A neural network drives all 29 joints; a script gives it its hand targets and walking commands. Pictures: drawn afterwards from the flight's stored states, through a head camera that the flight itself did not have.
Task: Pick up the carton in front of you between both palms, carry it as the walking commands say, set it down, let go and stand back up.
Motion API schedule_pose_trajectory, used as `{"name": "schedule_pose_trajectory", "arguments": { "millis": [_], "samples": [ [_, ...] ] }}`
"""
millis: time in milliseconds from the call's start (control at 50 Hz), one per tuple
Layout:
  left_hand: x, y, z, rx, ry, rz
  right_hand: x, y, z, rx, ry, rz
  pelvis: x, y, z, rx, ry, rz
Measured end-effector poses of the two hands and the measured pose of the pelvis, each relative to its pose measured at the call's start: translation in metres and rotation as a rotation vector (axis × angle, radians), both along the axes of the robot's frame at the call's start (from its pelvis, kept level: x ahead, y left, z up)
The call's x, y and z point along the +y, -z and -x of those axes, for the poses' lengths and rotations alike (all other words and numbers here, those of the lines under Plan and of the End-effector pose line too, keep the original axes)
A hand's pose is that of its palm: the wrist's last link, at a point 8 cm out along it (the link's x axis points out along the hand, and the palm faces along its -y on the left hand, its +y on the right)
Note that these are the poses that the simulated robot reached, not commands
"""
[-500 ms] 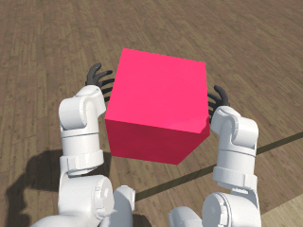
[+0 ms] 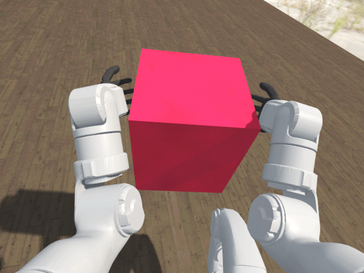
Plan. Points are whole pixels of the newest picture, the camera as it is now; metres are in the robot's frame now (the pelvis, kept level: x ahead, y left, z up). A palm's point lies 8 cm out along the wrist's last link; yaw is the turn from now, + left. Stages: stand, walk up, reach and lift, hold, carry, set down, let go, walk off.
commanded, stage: carry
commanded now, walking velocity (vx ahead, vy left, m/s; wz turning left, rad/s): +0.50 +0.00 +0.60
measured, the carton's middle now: (185, 127) +0.38 +0.05 +0.14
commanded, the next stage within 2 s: none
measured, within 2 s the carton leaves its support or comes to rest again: neither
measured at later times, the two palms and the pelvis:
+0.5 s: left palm (59, 6) +0.65 +0.40 +0.25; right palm (171, 28) +0.75 +0.11 +0.22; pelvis +0.37 +0.13 +0.14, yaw +13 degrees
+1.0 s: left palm out of the picture +0.96 +0.45 +0.26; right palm out of the picture +1.03 +0.16 +0.26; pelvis +0.71 +0.24 +0.16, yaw +13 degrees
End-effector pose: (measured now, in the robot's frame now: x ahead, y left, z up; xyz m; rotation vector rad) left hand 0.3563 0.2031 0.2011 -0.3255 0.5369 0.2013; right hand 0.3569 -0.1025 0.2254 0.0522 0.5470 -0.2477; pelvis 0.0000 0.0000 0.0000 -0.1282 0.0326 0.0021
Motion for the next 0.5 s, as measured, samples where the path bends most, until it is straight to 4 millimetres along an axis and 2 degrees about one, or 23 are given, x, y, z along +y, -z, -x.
{"name": "schedule_pose_trajectory", "arguments": {
  "millis": [60,120,200,260,300,360,420,460,500],
  "samples": [
    [0.022,0.015,-0.036,0.019,-0.056,-0.004,0.017,0.019,-0.049,0.029,-0.003,0.022,0.001,0.001,-0.041,0.020,-0.032,0.010],
    [0.033,0.032,-0.082,0.048,-0.079,-0.006,0.028,0.040,-0.101,0.057,-0.013,0.001,0.008,0.001,-0.085,0.052,-0.055,0.013],
    [0.039,0.050,-0.145,0.116,-0.084,-0.025,0.035,0.063,-0.168,0.119,-0.006,-0.033,0.028,-0.018,-0.150,0.063,-0.065,0.004],
    [0.059,0.048,-0.174,0.118,-0.146,-0.053,0.053,0.059,-0.219,0.098,-0.038,-0.003,0.042,-0.042,-0.187,0.059,-0.156,0.054],
    [0.084,0.045,-0.183,0.107,-0.222,-0.015,0.085,0.052,-0.247,0.098,-0.123,-0.017,0.049,-0.061,-0.214,0.051,-0.147,0.056],
    [0.122,0.032,-0.193,0.134,-0.307,-0.024,0.129,0.043,-0.286,0.121,-0.201,-0.023,0.063,-0.092,-0.260,0.028,-0.193,0.016],
    [0.158,0.002,-0.217,0.144,-0.362,-0.077,0.170,0.030,-0.324,0.133,-0.268,-0.053,0.087,-0.118,-0.307,0.015,-0.212,-0.048],
    [0.181,-0.025,-0.249,0.117,-0.370,-0.116,0.193,0.017,-0.355,0.113,-0.279,-0.078,0.109,-0.132,-0.339,0.035,-0.222,-0.077],
    [0.200,-0.051,-0.293,0.061,-0.342,-0.147,0.210,0.002,-0.390,0.065,-0.262,-0.090,0.135,-0.137,-0.372,0.065,-0.218,-0.101]
  ]
}}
